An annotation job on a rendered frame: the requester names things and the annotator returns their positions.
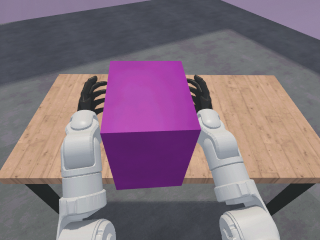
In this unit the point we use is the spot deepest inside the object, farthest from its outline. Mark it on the carton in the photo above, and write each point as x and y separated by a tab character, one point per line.
149	126

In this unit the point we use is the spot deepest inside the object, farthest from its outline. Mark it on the table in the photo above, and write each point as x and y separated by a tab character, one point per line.
276	142

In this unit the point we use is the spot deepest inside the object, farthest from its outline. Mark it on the right robot upper arm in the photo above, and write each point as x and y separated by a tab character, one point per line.
247	223

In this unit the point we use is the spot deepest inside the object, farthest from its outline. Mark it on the left robot upper arm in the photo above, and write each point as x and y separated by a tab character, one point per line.
94	229

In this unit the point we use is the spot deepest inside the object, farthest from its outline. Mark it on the robot left forearm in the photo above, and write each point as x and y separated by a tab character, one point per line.
81	166

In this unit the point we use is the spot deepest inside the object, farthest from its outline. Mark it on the left robot hand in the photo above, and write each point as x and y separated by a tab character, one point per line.
87	95

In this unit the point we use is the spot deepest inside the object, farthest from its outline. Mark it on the robot right forearm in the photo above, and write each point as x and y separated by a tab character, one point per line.
231	179

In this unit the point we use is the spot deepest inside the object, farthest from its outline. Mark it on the right robot hand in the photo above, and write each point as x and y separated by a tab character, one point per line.
202	97

